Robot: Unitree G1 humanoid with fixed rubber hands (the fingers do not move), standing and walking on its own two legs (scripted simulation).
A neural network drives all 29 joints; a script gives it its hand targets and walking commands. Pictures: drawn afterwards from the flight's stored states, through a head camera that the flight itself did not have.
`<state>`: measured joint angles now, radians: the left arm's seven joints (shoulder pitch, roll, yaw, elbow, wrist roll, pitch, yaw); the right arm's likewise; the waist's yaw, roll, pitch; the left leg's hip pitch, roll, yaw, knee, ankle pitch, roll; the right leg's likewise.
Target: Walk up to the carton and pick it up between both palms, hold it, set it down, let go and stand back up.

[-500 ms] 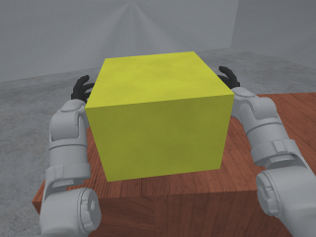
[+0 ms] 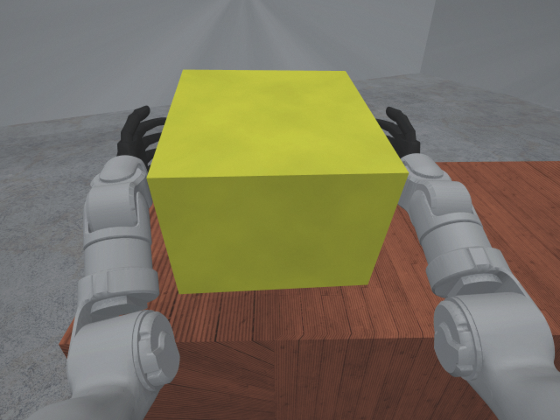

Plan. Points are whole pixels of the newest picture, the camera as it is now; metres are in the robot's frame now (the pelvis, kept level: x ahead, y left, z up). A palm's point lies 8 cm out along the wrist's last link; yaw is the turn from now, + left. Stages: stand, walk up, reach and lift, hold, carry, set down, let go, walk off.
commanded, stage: set down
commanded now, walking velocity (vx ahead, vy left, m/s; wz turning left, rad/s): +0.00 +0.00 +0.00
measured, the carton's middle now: (270, 171) +0.43 +0.01 +0.23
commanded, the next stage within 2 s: none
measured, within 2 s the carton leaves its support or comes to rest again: neither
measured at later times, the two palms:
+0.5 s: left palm (147, 199) +0.39 +0.20 +0.21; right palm (387, 197) +0.40 -0.17 +0.20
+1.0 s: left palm (148, 209) +0.41 +0.20 +0.19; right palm (378, 208) +0.41 -0.16 +0.17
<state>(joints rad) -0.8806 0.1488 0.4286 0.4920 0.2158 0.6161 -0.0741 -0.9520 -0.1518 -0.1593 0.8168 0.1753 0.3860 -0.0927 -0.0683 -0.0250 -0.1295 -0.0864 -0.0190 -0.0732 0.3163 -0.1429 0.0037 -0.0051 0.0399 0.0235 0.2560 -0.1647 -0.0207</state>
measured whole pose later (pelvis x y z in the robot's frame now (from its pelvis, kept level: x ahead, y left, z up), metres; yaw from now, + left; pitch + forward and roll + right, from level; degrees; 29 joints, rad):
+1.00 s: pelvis +0.01 +0.00 +0.00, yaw +1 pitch -3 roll -1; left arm -0.78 0.13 0.36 0.58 0.18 0.41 -0.05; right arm -0.76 -0.09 -0.22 0.81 0.04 0.16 -0.05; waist -0.02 -0.05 -0.05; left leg -0.12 -0.02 -0.07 0.34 -0.17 0.00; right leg -0.03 0.04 -0.01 0.28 -0.19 -0.03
